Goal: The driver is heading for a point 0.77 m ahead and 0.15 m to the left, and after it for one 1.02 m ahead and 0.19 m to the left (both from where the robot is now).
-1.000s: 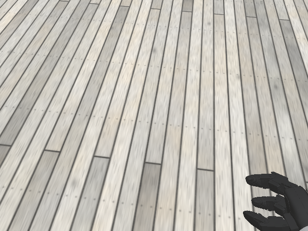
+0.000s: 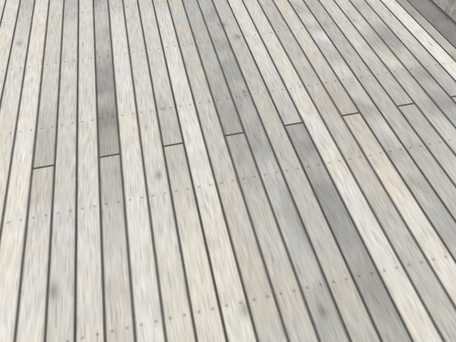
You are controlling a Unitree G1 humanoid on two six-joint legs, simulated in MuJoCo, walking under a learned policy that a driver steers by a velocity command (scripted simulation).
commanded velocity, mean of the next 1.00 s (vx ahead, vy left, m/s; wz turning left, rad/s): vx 0.79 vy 0.00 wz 0.67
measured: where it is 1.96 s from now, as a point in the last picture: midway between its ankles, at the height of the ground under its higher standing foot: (156, 217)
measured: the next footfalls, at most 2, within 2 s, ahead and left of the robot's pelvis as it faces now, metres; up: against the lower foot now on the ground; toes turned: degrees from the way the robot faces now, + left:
right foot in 0.28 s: +0.51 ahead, -0.14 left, +0.00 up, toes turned +18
left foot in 0.72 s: +0.80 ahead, +0.23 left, +0.00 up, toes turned +42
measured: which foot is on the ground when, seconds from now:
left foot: down 0.00-0.28, up 0.30-0.70, down 0.72-1.00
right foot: up 0.00-0.26, down 0.28-0.70, up 0.72-1.00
